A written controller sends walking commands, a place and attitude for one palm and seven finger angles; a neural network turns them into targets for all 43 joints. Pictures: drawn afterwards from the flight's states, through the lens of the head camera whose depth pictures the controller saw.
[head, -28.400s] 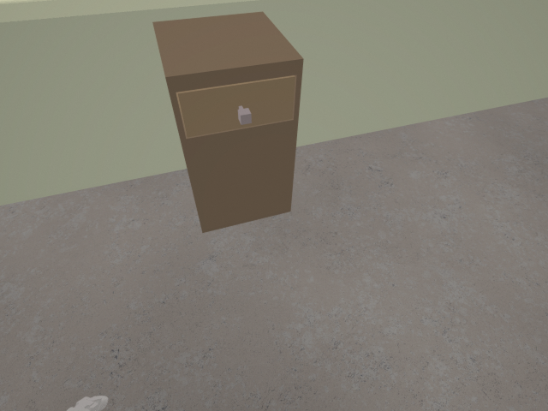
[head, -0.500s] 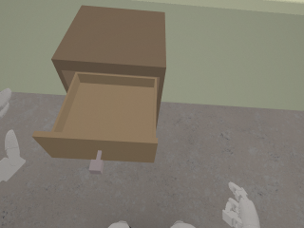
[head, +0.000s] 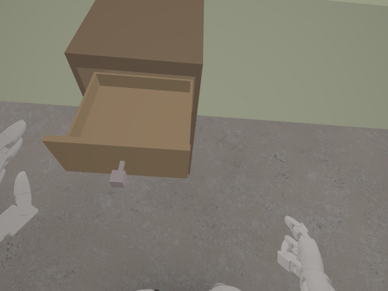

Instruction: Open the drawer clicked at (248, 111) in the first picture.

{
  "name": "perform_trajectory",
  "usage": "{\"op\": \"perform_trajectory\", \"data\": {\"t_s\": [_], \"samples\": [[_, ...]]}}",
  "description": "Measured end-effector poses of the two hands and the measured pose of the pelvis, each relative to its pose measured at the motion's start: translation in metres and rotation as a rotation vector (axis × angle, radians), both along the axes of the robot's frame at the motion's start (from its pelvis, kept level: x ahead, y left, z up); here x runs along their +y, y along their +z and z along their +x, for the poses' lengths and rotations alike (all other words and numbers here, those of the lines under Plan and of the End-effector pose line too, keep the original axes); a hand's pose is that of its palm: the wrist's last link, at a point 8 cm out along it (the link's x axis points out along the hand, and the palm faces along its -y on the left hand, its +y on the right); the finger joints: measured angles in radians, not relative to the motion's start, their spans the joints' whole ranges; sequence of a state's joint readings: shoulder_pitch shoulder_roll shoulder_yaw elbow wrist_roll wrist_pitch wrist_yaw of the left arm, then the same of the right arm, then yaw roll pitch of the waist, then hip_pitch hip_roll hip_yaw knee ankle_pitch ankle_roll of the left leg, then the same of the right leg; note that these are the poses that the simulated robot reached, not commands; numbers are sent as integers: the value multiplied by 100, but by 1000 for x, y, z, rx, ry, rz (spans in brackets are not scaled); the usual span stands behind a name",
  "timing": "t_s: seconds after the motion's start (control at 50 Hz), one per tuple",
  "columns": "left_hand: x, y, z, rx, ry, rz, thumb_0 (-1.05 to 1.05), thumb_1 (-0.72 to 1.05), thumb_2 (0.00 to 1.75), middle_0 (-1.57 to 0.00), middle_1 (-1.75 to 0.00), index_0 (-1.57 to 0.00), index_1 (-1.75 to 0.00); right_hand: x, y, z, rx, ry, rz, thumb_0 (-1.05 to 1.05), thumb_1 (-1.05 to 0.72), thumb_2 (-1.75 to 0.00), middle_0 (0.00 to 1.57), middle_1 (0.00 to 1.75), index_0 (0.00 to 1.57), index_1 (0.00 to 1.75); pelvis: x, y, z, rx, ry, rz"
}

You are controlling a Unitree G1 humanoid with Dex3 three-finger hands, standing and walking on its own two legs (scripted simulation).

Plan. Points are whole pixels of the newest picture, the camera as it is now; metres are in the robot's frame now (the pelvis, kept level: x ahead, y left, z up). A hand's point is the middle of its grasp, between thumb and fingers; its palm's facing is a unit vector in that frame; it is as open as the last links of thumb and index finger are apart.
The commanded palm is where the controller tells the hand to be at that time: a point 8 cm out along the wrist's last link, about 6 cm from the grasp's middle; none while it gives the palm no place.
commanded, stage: stop stepping back and stand still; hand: left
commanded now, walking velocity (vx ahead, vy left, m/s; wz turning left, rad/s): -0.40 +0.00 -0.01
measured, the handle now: (119, 173) +0.42 +0.22 -0.14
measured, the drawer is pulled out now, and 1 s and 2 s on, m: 0.30 0.30 0.30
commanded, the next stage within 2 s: let the arm hang, fingers relaxed in 1.22 s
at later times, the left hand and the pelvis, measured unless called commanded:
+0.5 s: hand out of the picture +0.09 +0.20 +0.17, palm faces +0.33 -0.79 -0.52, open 7.4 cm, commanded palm +0.04 +0.25 +0.18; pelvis -0.09 -0.03 +0.00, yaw +1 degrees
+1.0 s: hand out of the picture +0.12 +0.22 +0.16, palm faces +0.35 -0.82 -0.45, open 7.4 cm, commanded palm +0.05 +0.27 +0.18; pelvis -0.07 -0.01 +0.01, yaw +1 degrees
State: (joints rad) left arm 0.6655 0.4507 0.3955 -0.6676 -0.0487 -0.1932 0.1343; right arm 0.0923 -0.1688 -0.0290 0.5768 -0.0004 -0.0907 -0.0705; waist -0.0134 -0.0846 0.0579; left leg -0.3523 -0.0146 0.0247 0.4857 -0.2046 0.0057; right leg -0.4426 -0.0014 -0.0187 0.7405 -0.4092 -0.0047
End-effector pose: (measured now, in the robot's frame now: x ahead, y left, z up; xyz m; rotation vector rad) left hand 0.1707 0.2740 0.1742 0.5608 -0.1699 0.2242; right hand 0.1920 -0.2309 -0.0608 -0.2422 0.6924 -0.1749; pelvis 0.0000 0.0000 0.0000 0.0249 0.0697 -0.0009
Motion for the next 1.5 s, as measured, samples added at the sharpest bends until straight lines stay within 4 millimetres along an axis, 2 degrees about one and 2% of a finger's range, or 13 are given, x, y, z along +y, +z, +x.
{"op": "perform_trajectory", "data": {"t_s": [0.1,0.18,0.3,0.42,0.58,0.72,0.88,1.1,1.32,1.34,1.38,1.44,1.5], "samples": [[-19,11,-37,-24,13,13,1,89,90,-21,-30,-22,-30,-1,-9,-38,-6,35,61,1,-90,-89,20,30,20,30,-15,-1,-28,-22,-13,-17],[-34,14,-63,-41,30,13,1,89,90,-21,-30,-22,-30,-12,-22,-72,23,27,91,1,-90,-89,20,30,20,30,-26,-4,-51,-50,-10,-33],[-35,6,-84,-31,93,-60,1,89,90,-21,-30,-22,-30,-38,-18,-127,111,-42,45,2,-90,-89,20,30,20,30,-34,7,-66,-40,3,9],[-34,5,-104,-41,61,-28,1,89,90,-21,-30,-22,-30,-57,-14,-153,96,-45,-24,2,-90,-89,20,30,20,30,-31,3,-83,-53,30,-8],[-26,14,-120,-88,88,20,1,89,90,-21,-30,-22,-30,-50,-15,-147,33,-32,9,2,-90,-89,20,30,20,30,-31,1,-90,-74,21,-19],[-21,4,-113,-93,105,-54,1,89,90,-21,-30,-21,-30,-27,-10,-135,4,2,29,2,-90,-89,20,30,20,30,-23,2,-87,-86,10,-18],[-16,7,-101,-81,82,-46,1,89,90,-21,-30,-22,-30,-6,-9,-115,4,35,68,2,-90,-89,20,30,20,30,-18,4,-79,-85,14,-32],[-6,5,-92,-43,75,-44,1,89,90,-21,-30,-22,-30,-1,-4,-99,21,31,55,2,-90,-89,20,30,20,30,-8,6,-73,-83,16,-34],[-3,6,-96,-42,75,-45,1,89,90,-21,-30,-22,-30,2,-2,-97,25,33,49,1,-90,-89,20,30,20,30,-6,7,-74,-84,21,-32],[-1,-1,-94,-22,68,-28,1,89,90,-21,-30,-21,-30,2,-6,-97,23,52,58,1,-90,-89,20,30,20,30,-5,6,-75,-75,29,-33],[8,-44,-84,136,88,-51,0,89,90,-20,-30,-21,-30,-1,-21,-100,70,91,71,1,-90,-89,20,30,20,30,-3,2,-79,-59,41,-26],[17,-141,-85,506,204,-188,0,90,90,-20,-30,-21,-30,-7,-44,-113,166,95,82,1,-90,-89,20,30,20,30,-3,-3,-82,-60,41,-17],[-1,-228,-117,876,275,-315,0,90,90,-19,-30,-20,-30,-13,-55,-140,254,60,86,1,-90,-89,20,30,20,30,-7,-4,-85,-76,30,-12]]}}
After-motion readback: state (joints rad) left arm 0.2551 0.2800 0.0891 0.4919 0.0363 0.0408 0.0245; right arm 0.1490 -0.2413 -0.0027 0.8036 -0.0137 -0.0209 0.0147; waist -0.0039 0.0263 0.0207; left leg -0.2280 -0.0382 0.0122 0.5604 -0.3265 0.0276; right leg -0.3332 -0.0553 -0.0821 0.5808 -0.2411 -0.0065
